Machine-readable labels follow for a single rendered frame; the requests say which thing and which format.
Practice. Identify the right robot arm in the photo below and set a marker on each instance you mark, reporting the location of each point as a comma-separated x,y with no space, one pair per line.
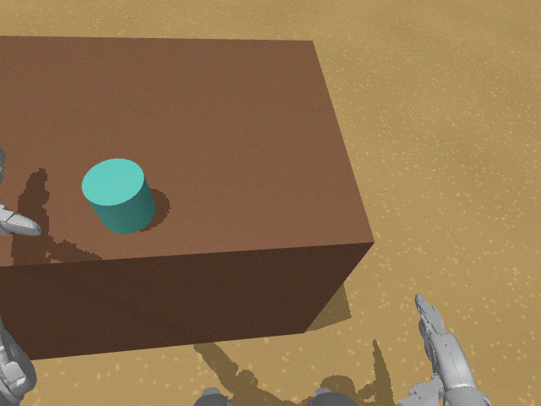
465,396

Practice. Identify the right robot hand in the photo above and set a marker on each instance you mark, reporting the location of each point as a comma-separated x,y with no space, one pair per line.
450,366

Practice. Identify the left robot arm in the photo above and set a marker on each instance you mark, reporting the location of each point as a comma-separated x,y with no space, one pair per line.
17,373

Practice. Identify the can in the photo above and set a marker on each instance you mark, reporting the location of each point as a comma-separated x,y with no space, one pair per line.
118,192

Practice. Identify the left robot hand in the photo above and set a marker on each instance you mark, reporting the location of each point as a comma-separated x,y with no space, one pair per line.
12,222

